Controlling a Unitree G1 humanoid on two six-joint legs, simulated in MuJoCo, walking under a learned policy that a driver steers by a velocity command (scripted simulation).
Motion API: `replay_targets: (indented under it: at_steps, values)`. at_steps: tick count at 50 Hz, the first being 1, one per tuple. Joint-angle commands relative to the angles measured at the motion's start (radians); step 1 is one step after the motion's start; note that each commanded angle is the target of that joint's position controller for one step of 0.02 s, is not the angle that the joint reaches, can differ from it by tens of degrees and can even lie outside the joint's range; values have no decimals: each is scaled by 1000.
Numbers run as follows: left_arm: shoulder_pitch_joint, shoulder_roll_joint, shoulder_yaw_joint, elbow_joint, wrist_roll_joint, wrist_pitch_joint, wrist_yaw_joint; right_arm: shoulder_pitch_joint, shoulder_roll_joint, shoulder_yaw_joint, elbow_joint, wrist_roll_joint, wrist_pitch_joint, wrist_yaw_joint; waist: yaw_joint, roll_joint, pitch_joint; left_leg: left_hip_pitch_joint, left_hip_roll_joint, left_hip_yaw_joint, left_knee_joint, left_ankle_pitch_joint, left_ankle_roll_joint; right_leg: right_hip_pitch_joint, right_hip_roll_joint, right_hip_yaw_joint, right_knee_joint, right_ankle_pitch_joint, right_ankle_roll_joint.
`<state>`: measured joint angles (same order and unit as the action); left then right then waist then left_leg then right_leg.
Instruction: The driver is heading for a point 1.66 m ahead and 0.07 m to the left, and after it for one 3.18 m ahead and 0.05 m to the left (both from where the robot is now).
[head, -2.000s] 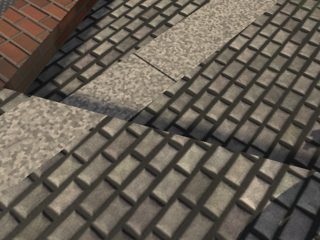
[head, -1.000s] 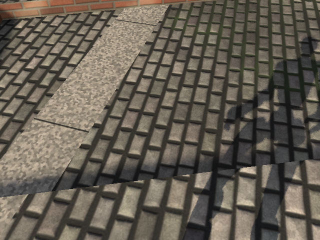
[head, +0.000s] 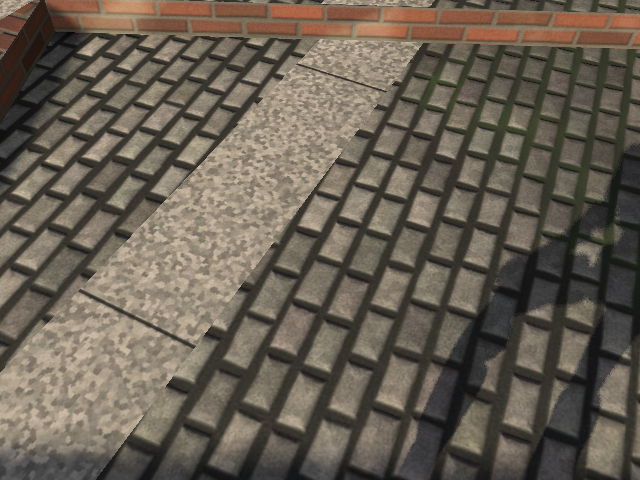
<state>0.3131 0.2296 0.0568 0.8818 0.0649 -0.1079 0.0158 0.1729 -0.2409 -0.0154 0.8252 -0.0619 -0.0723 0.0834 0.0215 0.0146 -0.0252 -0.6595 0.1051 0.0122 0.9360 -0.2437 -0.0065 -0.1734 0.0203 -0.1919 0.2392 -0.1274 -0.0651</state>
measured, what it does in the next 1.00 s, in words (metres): walks ahead: left foot, then right foot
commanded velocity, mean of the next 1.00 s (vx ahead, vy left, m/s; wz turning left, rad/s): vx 0.04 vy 0.00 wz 0.26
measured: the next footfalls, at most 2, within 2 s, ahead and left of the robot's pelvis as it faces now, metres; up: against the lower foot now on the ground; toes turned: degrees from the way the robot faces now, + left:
left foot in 0.22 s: +0.17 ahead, +0.18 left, +0.00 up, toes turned +11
right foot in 0.64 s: +0.16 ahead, -0.06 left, +0.00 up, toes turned +11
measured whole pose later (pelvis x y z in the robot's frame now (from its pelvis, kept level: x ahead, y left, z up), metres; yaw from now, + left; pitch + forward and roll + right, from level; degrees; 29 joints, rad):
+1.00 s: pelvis +0.13 +0.04 -0.01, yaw +14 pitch +1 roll +1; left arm 0.13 0.27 0.01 0.83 -0.01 -0.09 -0.09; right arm 0.15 -0.28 -0.05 0.80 0.00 -0.05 0.05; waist -0.02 -0.02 0.02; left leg -0.27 -0.03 -0.05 0.44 -0.18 -0.01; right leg -0.20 -0.03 -0.05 0.50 -0.32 -0.02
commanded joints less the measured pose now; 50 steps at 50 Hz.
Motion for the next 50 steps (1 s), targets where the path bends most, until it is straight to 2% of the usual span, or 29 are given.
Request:
replay_targets:
  at_steps: [1,5,6,8,10,11,12,13,14,15,16,17,18,19,20,22,24,27,29,30,31,32,33,34,35,37,38,41,50]
  values:
    - [-111,172,52,-102,0,-33,7,83,-32,1,-33,6,11,5,-68,-79,-40,119,29,-28,-124,104,0,9,-323,59,-65,688,-210]
    - [-110,186,72,-110,0,-24,8,24,-64,-5,-43,8,18,-6,-31,-69,-30,55,33,-27,-242,118,9,192,-363,43,-41,564,-191]
    - [-110,199,78,-117,1,-18,9,10,-76,-10,-47,5,16,-6,-20,-54,-26,59,22,-23,-269,108,13,217,-364,39,-31,521,-183]
    - [-114,206,85,-124,-5,-10,15,-22,-86,-19,-57,8,8,-8,-6,-68,-17,81,3,-8,-319,76,26,258,-366,26,-2,424,-160]
    - [-136,197,81,-130,-16,-2,26,-34,-107,-37,-65,23,-10,-9,-21,-55,-16,167,-44,24,-428,153,66,251,-339,-3,67,310,-112]
    - [-127,177,73,-123,-26,1,25,-40,-131,-50,-67,34,-23,-15,-25,-45,-39,258,-82,37,-479,244,101,224,-300,-16,123,279,-81]
    - [-91,147,64,-123,-39,6,19,-10,-199,-77,-64,41,-43,-30,-28,42,-104,399,-81,-4,-531,541,170,192,-218,-67,240,197,-14]
    - [-5,68,36,-182,-28,4,26,81,-310,-105,-75,48,-44,-50,-1,241,-300,749,148,-315,-527,906,404,-20,-80,-116,454,-210,111]
    - [-130,85,26,-229,-20,-1,12,229,-301,-106,-42,33,-52,-66,-106,188,-341,943,265,-587,-594,724,481,-300,12,62,617,-637,129]
    - [-237,81,14,-237,-21,12,-13,258,-294,-123,-1,8,-79,-83,-143,88,-194,887,236,-515,-605,660,394,-440,-35,204,718,-634,98]
    - [-235,129,28,-216,-17,21,-10,208,-273,-129,-5,27,-80,-86,-123,82,-134,808,204,-416,-610,659,352,-473,-71,222,804,-601,100]
    - [-168,179,45,-189,-9,25,2,133,-219,-114,-31,50,-68,-86,-76,81,-137,723,195,-367,-621,689,345,-427,-102,239,838,-573,104]
    - [-163,154,36,-186,-9,22,12,82,-178,-99,-49,69,-61,-86,-40,79,-88,570,179,-320,-655,695,326,-353,-121,241,832,-531,108]
    - [-153,129,25,-183,-5,22,17,46,-170,-93,-72,65,-49,-85,-14,67,-79,471,156,-279,-692,674,313,-275,-115,229,827,-476,117]
    - [-115,126,22,-164,-10,27,12,10,-168,-90,-94,50,-43,-82,6,59,-91,417,135,-242,-710,660,305,-219,-94,215,843,-400,124]
    - [-40,127,21,-124,-22,41,-9,-42,-182,-91,-129,38,-42,-72,31,53,-88,342,98,-176,-722,608,292,-155,-71,191,810,-287,140]
    - [-18,131,16,-102,-18,56,-26,-50,-192,-93,-145,46,-50,-65,22,58,-82,354,83,-169,-711,504,273,-145,-80,185,708,-245,161]
    - [-45,117,-4,-92,-20,68,-32,-35,-176,-87,-151,65,-56,-47,-28,55,-70,417,118,-238,-656,313,265,-158,-118,203,523,-258,169]
    - [-51,123,-9,-86,-37,60,-32,-39,-177,-83,-146,76,-46,-30,-41,45,-68,440,122,-279,-613,186,264,-143,-107,171,374,-191,157]
    - [-45,128,-10,-80,-51,52,-34,-55,-173,-76,-144,79,-34,-19,-30,33,-64,426,107,-285,-590,130,254,-104,-89,143,267,-104,142]
    - [-57,128,-13,-82,-63,43,-37,-43,-150,-63,-131,78,-24,-8,-28,23,-62,406,88,-298,-575,92,233,-60,-79,137,186,-19,119]
    - [-59,123,-19,-98,-70,32,-39,-33,-112,-46,-118,72,-15,1,-18,27,-82,382,61,-304,-555,58,192,-2,-101,161,155,51,80]
    - [-72,162,-25,-121,-79,13,-43,32,-72,-32,-122,69,-8,3,-58,-56,-133,379,-24,-227,-508,-38,106,36,-211,280,138,197,-58]
    - [-184,192,-22,-130,-74,0,-67,45,-89,-41,-125,57,-9,-4,-122,-111,-60,411,-112,-90,-508,-49,33,-111,-232,338,97,30,-128]
    - [-200,193,-14,-120,-71,4,-88,-14,-147,-56,-119,46,-1,-16,-100,-58,-38,483,-102,-75,-511,4,16,-189,-183,299,92,-149,-79]
    - [-185,171,-18,-121,-79,3,-106,-39,-165,-61,-122,64,7,-26,-82,-43,-37,507,-95,-91,-518,67,22,-186,-143,265,99,-143,-17]
    - [-179,165,-22,-116,-78,1,-110,-39,-153,-57,-121,66,8,-27,-78,-50,-25,497,-97,-94,-525,89,23,-170,-144,260,106,-126,-7]
    - [-142,168,-17,-102,-71,-1,-108,-56,-133,-53,-119,69,6,-28,-46,-46,-24,465,-99,-98,-527,150,35,-105,-140,246,135,-72,-12]
    - [-174,164,-9,-103,-71,7,-108,-47,-142,-58,-83,66,14,-35,-31,-42,-27,414,-101,-87,-535,222,19,23,-118,218,186,91,-1]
